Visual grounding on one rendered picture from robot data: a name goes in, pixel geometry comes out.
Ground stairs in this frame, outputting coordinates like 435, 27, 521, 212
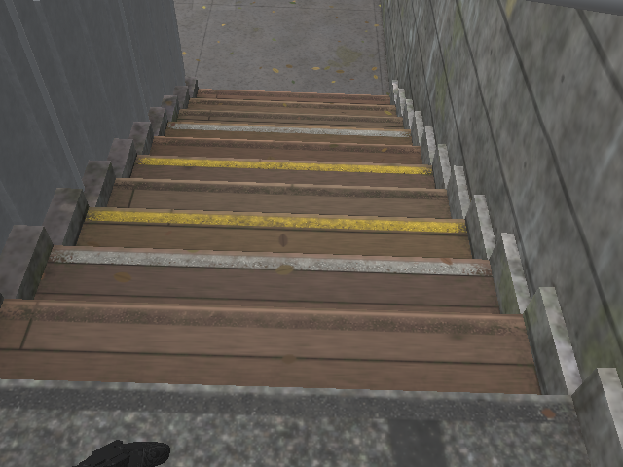
0, 89, 542, 395

